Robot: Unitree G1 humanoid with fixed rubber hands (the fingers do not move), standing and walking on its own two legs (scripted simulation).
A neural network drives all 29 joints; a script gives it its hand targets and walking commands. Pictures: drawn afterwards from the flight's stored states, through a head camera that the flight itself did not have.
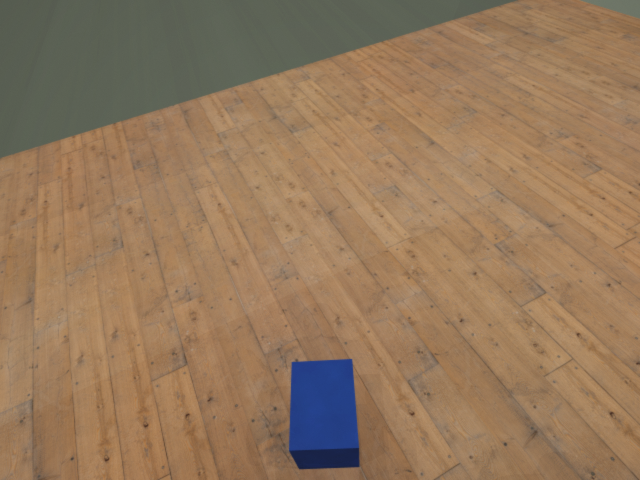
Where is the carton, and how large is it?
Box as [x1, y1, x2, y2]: [289, 359, 358, 468]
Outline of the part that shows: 351,359 292,362 289,451 299,468 358,466 358,440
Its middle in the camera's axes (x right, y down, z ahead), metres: +0.02 +0.50 +1.10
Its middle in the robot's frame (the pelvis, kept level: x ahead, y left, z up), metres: +0.43 +0.04 -0.68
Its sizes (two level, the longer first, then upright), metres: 0.226 0.171 0.209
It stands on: the floor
